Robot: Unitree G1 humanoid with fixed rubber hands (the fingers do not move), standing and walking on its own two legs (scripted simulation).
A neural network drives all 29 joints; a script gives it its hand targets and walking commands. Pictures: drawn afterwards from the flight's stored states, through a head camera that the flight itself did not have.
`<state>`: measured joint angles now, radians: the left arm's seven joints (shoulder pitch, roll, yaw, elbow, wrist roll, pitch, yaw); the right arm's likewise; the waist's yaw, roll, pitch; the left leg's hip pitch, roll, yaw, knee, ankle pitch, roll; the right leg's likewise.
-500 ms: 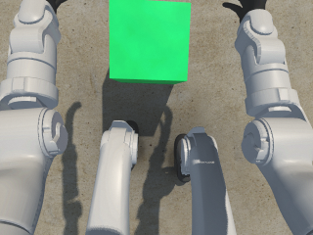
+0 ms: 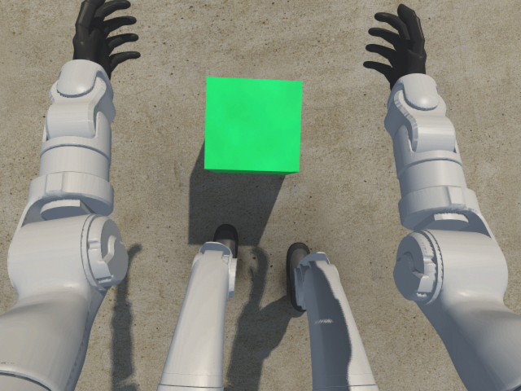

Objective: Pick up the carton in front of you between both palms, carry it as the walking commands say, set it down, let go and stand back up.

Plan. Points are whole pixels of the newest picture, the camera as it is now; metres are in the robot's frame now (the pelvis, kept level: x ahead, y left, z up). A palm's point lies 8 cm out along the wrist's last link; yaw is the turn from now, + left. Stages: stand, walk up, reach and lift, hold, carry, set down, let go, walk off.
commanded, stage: let go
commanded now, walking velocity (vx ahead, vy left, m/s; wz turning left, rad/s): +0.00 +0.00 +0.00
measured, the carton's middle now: (252, 133) +0.49 +0.05 -0.51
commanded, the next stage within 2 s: stand in 1.24 s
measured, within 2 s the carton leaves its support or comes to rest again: neither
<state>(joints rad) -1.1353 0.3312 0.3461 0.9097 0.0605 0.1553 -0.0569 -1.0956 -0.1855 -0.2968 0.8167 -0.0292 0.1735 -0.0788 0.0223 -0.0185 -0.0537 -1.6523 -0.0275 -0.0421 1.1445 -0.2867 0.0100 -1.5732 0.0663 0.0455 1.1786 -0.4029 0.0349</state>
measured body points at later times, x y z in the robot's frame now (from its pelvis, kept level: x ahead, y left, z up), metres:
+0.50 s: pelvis +0.07 +0.00 +0.10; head +0.25 +0.01 +0.51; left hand +0.36 +0.25 +0.00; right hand +0.39 -0.20 +0.00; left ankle +0.09 +0.11 -0.60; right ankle +0.05 -0.13 -0.60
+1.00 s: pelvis +0.09 -0.02 +0.14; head +0.10 -0.01 +0.59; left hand +0.25 +0.22 +0.06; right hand +0.27 -0.25 +0.07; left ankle +0.09 +0.11 -0.60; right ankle +0.05 -0.13 -0.60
